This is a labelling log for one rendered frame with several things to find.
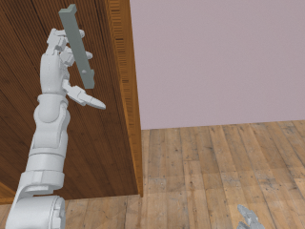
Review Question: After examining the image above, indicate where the handle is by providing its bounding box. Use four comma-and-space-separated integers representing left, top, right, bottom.
58, 4, 95, 89

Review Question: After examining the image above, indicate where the left robot hand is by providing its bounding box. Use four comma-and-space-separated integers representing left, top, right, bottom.
40, 28, 106, 110

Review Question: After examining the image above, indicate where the left robot upper arm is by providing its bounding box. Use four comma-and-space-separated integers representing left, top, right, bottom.
8, 195, 66, 229

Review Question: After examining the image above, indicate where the left robot forearm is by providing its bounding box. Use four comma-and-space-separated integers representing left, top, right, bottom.
5, 93, 71, 229

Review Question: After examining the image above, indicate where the wardrobe door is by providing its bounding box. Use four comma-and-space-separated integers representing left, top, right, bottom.
0, 0, 138, 200
0, 182, 16, 198

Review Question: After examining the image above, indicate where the right robot hand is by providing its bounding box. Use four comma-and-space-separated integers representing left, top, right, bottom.
236, 204, 265, 229

